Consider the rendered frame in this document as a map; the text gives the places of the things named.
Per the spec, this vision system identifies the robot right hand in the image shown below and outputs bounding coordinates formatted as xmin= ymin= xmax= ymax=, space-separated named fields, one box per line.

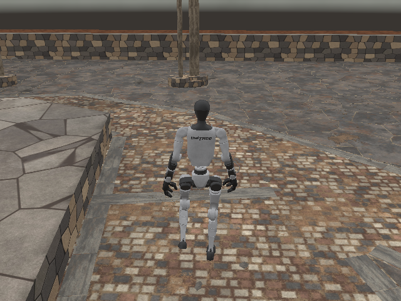
xmin=222 ymin=178 xmax=237 ymax=193

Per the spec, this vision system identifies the left robot upper arm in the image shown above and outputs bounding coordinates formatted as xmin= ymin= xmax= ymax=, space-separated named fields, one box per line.
xmin=172 ymin=127 xmax=189 ymax=162

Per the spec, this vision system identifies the left robot forearm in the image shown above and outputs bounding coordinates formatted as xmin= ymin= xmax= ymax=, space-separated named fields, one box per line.
xmin=164 ymin=152 xmax=177 ymax=182

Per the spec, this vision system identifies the right robot upper arm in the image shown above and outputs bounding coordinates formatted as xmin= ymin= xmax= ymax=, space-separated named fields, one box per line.
xmin=215 ymin=127 xmax=231 ymax=162

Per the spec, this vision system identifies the left robot shin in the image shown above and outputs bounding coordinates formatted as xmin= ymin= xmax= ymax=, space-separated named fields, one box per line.
xmin=179 ymin=199 xmax=188 ymax=242

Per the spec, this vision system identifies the robot left hand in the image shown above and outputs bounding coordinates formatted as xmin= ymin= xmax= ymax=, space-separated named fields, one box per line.
xmin=162 ymin=181 xmax=177 ymax=198

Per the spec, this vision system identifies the robot right thigh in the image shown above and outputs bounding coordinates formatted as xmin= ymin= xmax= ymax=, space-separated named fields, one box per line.
xmin=207 ymin=175 xmax=222 ymax=221

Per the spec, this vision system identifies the right robot forearm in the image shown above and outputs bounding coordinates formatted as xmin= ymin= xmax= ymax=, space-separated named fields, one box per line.
xmin=224 ymin=153 xmax=236 ymax=180

